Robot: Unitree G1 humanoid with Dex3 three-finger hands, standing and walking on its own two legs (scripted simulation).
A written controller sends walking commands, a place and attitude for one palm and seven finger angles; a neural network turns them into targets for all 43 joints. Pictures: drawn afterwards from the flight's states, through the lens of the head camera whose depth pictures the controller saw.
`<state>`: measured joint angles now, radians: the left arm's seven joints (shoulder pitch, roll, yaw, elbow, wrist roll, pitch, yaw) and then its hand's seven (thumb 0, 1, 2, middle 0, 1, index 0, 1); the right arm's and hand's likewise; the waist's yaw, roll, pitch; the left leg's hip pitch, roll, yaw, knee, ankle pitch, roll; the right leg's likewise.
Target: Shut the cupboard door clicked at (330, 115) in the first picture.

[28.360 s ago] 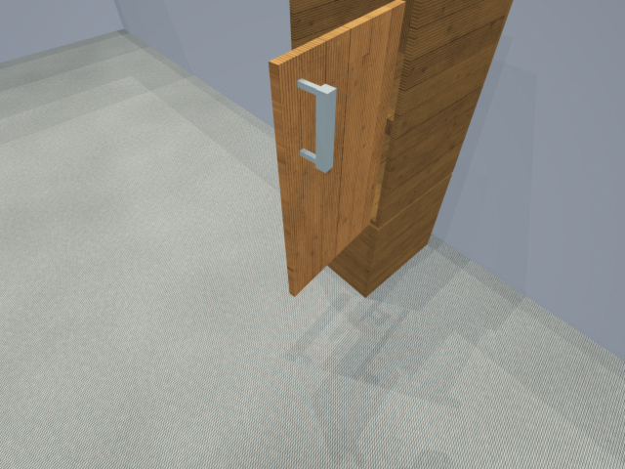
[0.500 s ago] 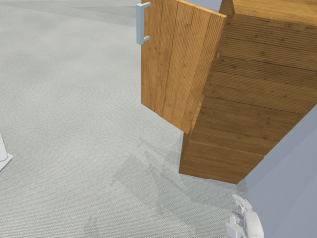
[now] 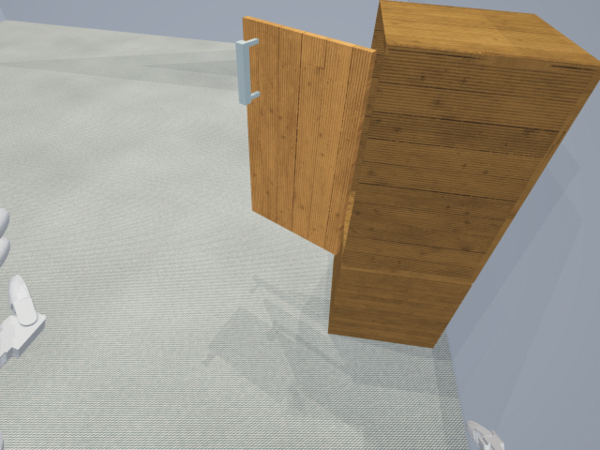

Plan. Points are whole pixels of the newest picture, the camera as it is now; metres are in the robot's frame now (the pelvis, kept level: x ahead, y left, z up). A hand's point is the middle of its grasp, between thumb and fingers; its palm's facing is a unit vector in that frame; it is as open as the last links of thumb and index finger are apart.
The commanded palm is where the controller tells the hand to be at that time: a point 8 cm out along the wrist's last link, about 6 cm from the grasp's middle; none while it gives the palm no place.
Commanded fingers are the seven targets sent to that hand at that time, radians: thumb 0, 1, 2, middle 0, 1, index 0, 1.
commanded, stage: stop stepping back and stand still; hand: left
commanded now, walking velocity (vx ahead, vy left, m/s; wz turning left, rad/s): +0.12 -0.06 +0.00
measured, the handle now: (249, 71) +0.90 +0.16 +0.14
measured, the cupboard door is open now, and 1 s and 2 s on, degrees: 62 62 62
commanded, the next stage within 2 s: let the arm hang, fingers relaxed in 0.52 s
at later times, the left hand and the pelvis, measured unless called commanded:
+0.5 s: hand (7, 347) +0.18 +0.29 +0.15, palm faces +0.53 -0.78 -0.33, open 7.4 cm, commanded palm +0.11 +0.31 +0.18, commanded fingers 0.00 0.90 0.90 -0.20 -0.30 -0.20 -0.30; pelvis -0.02 +0.01 +0.00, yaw +2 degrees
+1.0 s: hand out of the picture +0.01 +0.17 -0.18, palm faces +0.05 -0.99 -0.15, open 7.1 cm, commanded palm none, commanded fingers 0.00 0.90 0.90 -0.20 -0.30 -0.20 -0.30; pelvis -0.02 -0.01 +0.00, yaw +4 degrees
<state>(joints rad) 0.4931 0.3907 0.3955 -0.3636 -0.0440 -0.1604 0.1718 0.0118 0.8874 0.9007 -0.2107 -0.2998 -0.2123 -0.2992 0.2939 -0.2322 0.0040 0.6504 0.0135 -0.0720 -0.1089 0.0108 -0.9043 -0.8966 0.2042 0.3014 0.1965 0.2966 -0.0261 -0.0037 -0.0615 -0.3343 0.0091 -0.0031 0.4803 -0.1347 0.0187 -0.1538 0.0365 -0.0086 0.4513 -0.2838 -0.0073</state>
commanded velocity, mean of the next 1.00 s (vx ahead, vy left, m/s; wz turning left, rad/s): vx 0.05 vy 0.01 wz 0.00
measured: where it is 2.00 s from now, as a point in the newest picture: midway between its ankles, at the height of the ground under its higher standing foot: outside the picture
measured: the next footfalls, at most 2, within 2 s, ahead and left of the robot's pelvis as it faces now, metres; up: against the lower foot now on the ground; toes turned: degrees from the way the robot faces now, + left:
none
